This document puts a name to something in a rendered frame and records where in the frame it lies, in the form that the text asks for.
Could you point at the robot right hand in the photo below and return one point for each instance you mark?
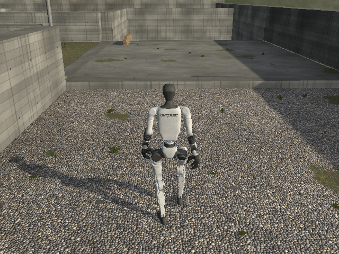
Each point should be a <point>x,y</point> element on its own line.
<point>196,162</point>

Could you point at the robot right forearm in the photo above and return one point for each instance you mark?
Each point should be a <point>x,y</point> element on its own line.
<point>193,145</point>

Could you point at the robot left forearm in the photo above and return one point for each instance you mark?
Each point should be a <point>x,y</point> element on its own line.
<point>146,140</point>

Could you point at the right robot upper arm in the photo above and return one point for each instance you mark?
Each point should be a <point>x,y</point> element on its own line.
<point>187,120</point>

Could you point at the robot right thigh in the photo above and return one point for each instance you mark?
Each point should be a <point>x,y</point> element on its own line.
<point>181,156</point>

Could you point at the robot left hand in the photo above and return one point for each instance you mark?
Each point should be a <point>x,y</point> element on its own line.
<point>148,151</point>

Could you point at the left robot upper arm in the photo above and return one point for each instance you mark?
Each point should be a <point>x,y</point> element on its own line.
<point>150,120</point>

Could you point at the robot left foot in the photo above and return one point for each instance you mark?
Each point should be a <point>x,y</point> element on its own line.
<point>163,219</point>

